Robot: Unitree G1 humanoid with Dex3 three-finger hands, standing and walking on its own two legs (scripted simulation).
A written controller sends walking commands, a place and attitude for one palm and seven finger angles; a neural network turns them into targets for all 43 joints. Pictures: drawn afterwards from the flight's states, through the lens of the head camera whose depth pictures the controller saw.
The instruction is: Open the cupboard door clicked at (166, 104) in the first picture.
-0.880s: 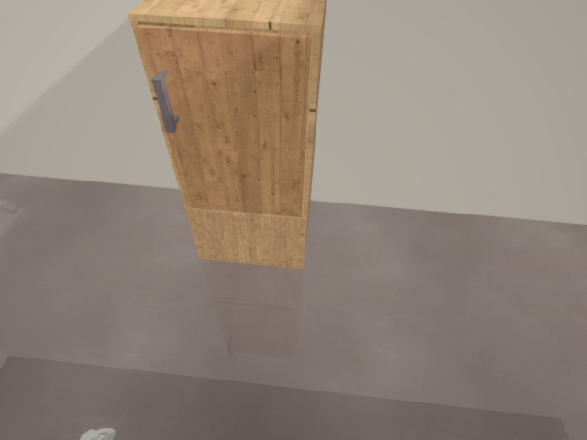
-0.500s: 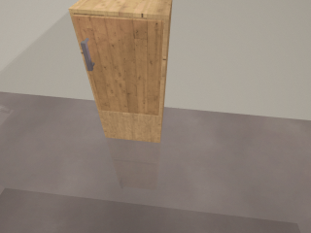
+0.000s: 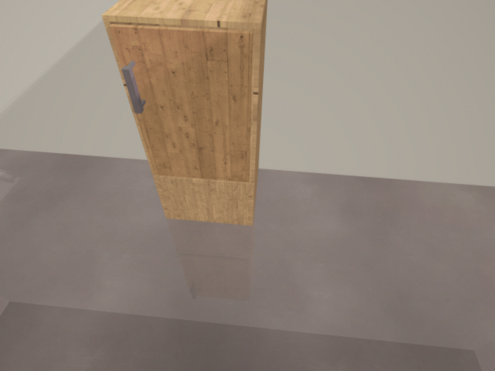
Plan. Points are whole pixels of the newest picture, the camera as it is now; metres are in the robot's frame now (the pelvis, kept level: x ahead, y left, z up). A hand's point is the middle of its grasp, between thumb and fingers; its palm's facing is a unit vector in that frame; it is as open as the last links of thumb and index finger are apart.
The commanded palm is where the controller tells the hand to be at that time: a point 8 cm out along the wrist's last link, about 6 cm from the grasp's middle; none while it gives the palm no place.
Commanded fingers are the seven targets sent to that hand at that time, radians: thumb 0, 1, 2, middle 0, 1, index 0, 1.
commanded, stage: look at it before walking up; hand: left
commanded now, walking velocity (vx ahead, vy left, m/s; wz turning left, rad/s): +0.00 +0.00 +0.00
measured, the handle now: (135, 87) +0.89 +0.41 -0.01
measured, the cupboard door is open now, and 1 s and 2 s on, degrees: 0 0 0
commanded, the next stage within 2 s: take the last steps up to it in 0.58 s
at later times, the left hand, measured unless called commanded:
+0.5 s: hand out of the picture +0.08 +0.24 -0.15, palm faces -0.02 -0.94 -0.33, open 7.4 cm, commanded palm none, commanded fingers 0.00 0.90 0.90 -0.20 -0.30 -0.20 -0.30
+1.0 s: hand out of the picture +0.02 +0.24 -0.18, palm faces +0.09 -0.97 -0.22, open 7.4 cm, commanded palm none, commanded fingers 0.00 0.90 0.90 -0.20 -0.30 -0.20 -0.30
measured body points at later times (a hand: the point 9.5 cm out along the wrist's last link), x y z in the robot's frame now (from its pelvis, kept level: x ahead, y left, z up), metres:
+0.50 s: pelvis +0.00 +0.00 +0.00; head +0.01 -0.01 +0.45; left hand +0.08 +0.29 -0.13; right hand +0.08 -0.30 -0.13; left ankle -0.01 +0.13 -0.74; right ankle +0.00 -0.11 -0.74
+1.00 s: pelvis +0.04 +0.03 +0.00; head +0.03 +0.05 +0.45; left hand +0.02 +0.29 -0.16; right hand +0.08 -0.23 -0.15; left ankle +0.04 +0.15 -0.73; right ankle +0.00 -0.11 -0.74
